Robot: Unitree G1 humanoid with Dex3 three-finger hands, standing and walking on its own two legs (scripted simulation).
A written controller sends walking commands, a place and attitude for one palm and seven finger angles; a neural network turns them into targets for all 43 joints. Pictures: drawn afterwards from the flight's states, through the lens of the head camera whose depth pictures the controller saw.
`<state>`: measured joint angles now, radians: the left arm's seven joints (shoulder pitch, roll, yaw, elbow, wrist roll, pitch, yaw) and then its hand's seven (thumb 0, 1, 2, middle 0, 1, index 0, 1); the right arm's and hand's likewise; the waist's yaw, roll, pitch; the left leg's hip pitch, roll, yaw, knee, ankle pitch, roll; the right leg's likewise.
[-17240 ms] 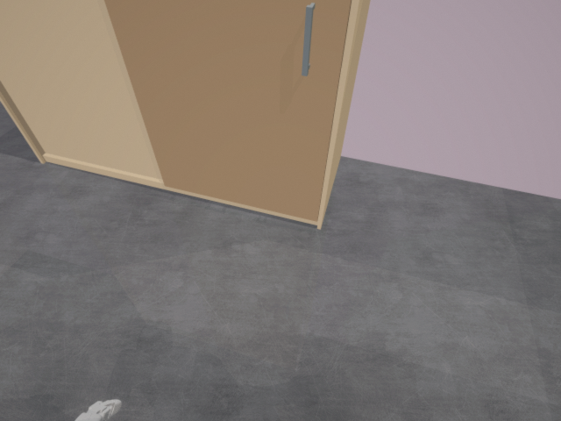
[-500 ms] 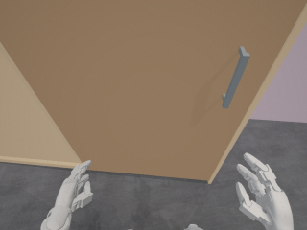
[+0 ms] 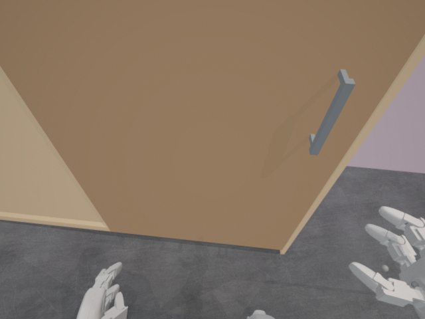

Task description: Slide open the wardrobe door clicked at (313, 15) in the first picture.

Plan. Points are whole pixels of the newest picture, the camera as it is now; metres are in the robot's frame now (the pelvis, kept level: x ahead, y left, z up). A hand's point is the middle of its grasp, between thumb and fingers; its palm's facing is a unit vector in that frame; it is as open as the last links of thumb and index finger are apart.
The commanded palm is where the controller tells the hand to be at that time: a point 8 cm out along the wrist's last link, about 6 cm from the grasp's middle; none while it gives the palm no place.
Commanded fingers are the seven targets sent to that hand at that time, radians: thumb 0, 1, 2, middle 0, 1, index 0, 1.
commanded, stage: raise the hand with hooked fingers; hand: right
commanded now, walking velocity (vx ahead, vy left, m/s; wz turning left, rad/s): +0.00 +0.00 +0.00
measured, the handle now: (327, 116) +0.49 -0.20 +0.13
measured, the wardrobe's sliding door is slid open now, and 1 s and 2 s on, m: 0.00 0.00 0.00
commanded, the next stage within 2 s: move the hooked fingers beside the handle in 1.24 s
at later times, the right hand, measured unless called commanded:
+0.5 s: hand out of the picture +0.24 -0.28 +0.12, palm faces +0.10 +0.99 -0.06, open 13.7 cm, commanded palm +0.21 -0.33 +0.13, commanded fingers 0.00 0.50 -0.30 0.30 1.20 0.30 1.20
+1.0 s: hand out of the picture +0.27 -0.29 +0.15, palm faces +0.09 +1.00 -0.03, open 14.0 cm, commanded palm +0.24 -0.34 +0.16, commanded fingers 0.00 0.50 -0.30 0.30 1.20 0.30 1.20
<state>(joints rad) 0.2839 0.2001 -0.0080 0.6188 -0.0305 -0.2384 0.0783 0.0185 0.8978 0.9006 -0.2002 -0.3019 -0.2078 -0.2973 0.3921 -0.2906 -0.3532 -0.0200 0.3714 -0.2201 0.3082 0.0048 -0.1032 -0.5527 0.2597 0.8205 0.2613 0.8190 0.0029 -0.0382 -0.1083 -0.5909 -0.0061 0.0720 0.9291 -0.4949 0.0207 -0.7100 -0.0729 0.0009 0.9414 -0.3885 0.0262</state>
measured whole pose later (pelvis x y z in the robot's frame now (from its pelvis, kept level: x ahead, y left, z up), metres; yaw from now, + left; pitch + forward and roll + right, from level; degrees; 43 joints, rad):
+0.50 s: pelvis +0.00 -0.02 +0.02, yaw -1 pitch +4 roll +2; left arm 0.22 0.25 -0.06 0.59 -0.05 -0.27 0.10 0.02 0.90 0.90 -0.20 -0.30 -0.21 -0.30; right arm 0.15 -0.37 -0.37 0.11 0.35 -0.11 0.39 -0.01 0.44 -0.32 0.30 1.17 0.30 1.17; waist -0.04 -0.04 -0.07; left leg -0.40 0.02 0.08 0.75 -0.42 -0.01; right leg -0.54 -0.04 0.00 0.79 -0.33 0.00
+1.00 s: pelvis +0.00 -0.01 +0.04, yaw +0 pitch +2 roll +1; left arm 0.26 0.28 -0.04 0.62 -0.06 -0.26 0.11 0.02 0.90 0.90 -0.20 -0.30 -0.21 -0.30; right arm 0.03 -0.40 -0.44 0.22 0.35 -0.07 0.43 -0.01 0.50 -0.30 0.30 1.20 0.30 1.20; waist -0.02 -0.03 -0.04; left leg -0.32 0.01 0.06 0.65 -0.37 0.00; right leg -0.44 -0.05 -0.02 0.68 -0.28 0.00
